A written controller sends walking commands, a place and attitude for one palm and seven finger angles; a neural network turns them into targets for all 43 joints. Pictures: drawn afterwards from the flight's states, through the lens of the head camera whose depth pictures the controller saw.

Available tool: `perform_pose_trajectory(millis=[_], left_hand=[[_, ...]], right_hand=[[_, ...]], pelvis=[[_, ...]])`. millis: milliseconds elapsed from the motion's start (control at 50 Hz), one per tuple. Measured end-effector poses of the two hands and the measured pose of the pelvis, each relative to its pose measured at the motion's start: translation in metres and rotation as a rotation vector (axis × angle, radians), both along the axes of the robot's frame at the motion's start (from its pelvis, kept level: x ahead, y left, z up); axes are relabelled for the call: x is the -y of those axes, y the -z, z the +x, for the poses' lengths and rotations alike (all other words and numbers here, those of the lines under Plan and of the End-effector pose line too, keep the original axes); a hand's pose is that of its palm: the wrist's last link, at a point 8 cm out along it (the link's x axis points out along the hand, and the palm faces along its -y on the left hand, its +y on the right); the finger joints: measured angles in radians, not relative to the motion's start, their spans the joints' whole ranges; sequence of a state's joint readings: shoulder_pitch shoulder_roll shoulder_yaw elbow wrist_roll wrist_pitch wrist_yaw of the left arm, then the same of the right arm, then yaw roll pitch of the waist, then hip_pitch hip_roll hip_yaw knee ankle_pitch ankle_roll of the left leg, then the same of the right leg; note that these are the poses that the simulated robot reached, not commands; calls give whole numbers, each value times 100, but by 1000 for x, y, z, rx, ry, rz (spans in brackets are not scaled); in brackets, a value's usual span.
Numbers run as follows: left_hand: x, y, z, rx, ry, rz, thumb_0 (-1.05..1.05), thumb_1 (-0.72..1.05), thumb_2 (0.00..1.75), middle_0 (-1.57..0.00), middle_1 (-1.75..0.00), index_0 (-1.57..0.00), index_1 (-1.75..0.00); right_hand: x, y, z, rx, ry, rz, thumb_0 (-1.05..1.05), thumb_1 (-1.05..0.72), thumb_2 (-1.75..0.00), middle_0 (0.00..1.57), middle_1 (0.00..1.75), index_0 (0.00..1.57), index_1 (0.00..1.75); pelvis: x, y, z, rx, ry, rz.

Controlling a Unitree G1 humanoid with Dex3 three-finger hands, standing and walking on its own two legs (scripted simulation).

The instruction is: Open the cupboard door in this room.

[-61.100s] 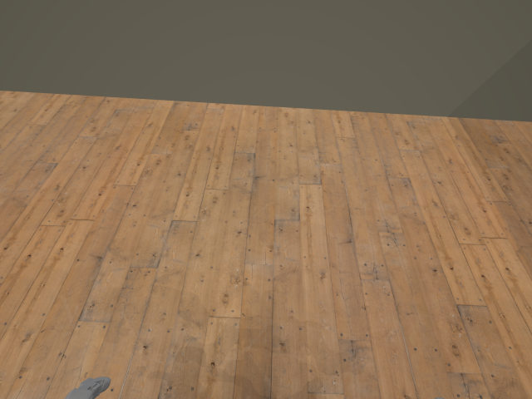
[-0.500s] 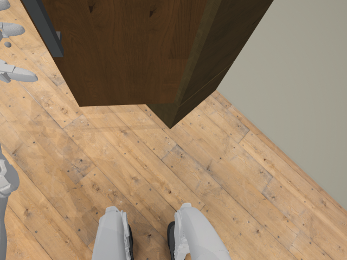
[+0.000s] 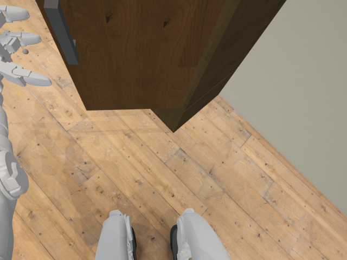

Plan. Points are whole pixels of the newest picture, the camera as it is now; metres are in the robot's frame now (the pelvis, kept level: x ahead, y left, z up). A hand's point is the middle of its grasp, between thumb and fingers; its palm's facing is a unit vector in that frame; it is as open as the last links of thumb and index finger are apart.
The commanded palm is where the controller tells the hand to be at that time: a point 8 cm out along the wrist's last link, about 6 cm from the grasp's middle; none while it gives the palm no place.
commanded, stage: move the hooked fingers beside the handle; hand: left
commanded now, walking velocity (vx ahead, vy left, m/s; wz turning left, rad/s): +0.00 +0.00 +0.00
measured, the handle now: (65, 29) +0.58 +0.19 +0.07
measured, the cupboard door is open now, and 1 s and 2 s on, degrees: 53 53 53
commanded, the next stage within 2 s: slide the fingers in behind the handle in 0.34 s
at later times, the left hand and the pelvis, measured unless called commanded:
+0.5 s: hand (30, 50) +0.53 +0.25 +0.07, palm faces +0.03 -1.00 -0.03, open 14.0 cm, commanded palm +0.52 +0.27 +0.06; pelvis +0.00 -0.01 +0.00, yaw +0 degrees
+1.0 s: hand (52, 51) +0.53 +0.21 +0.06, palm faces +0.02 -1.00 +0.00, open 14.0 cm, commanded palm +0.52 +0.24 +0.06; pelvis +0.00 -0.02 +0.00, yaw +0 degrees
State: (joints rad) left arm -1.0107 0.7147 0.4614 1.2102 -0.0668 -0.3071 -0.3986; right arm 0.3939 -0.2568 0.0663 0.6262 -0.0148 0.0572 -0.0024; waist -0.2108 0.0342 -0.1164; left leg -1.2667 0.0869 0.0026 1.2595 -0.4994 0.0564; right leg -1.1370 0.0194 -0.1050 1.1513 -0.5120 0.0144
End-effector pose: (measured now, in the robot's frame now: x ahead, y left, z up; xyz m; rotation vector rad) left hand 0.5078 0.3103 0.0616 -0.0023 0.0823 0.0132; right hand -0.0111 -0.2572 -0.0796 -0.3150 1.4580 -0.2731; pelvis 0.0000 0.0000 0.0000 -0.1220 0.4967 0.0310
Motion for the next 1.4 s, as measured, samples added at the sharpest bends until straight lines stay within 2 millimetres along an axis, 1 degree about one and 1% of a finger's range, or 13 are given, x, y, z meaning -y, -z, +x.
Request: perform_pose_trajectory(millis=[100, 200, 320, 400, 460, 540, 640, 740, 860, 960, 1140, 1320, 1400], left_hand=[[9, 2, 3, 29, 0, 5, -2, -50, 30, -30, -120, -30, -120], [17, 3, 2, 48, -4, 13, -2, -50, 30, -30, -120, -30, -120], [12, 8, -3, 16, -31, 20, -2, -50, 30, -30, -120, -30, -120], [7, 0, -5, 49, -43, 34, -2, -50, 30, -30, -120, -30, -120], [8, -5, -4, 62, -32, 37, -2, -50, 30, -30, -120, -30, -120], [18, -5, -1, 35, -2, 27, -2, -50, 30, -30, -120, -30, -120], [34, 4, 3, 12, 7, -4, -1, -50, 30, -30, -120, -30, -120], [39, 9, 5, 32, -19, 6, -2, -50, 30, -30, -120, -31, -121], [38, 3, 3, 57, -28, 38, -2, -50, 30, -30, -120, -31, -121], [44, 0, 1, 33, -11, 15, -2, -50, 30, -30, -120, -30, -120], [57, 2, 4, 38, -12, 4, -2, -50, 30, -30, -120, -30, -120], [64, 9, 2, 35, -7, 14, -2, -50, 30, -30, -120, -30, -120], [70, 7, 3, 50, -12, 6, -2, -50, 30, -30, -120, -30, -120]], right_hand=[[5, -3, 9, 30, -14, -22, 0, -91, -89, 21, 30, 21, 30], [7, -1, 11, 31, -11, -16, 0, -91, -89, 21, 30, 21, 30], [7, 4, 7, 21, -1, 3, 0, -91, -89, 20, 30, 21, 30], [9, 6, 2, 8, 3, 9, 0, -91, -89, 21, 30, 21, 30], [11, 8, 0, -4, 3, 9, 0, -91, -89, 21, 30, 21, 30], [16, 9, -2, -9, 0, 3, 0, -91, -89, 21, 30, 21, 30], [23, 8, -1, 9, 1, -11, 0, -91, -89, 21, 30, 21, 30], [27, 9, -2, 28, 11, -17, 0, -91, -89, 20, 30, 21, 30], [25, 12, -4, 10, 19, 5, 0, -91, -89, 20, 30, 20, 30], [21, 13, -3, 6, 18, 25, 0, -91, -89, 20, 30, 20, 30], [21, 11, 4, 45, 10, 19, 0, -91, -89, 21, 30, 21, 30], [18, 12, 2, 30, 12, 28, 0, -91, -89, 20, 30, 20, 30], [15, 13, 1, 22, 12, 33, 0, -91, -89, 20, 30, 20, 30]], pelvis=[[-2, 0, 0, 1, 0, 1], [-2, 1, -1, 6, 5, 4], [3, 1, -2, 10, 10, 11], [7, 2, -3, 10, 9, 12], [9, 3, -4, 10, 4, 12], [13, 4, -5, 6, -1, 13], [16, 5, -6, 2, 5, 15], [19, 8, -7, 0, 16, 17], [20, 8, -6, 1, 15, 19], [20, 4, -4, 9, 9, 22], [19, 4, -3, 11, 11, 22], [15, 4, -3, 13, 8, 23], [14, 3, -3, 12, 7, 24]])
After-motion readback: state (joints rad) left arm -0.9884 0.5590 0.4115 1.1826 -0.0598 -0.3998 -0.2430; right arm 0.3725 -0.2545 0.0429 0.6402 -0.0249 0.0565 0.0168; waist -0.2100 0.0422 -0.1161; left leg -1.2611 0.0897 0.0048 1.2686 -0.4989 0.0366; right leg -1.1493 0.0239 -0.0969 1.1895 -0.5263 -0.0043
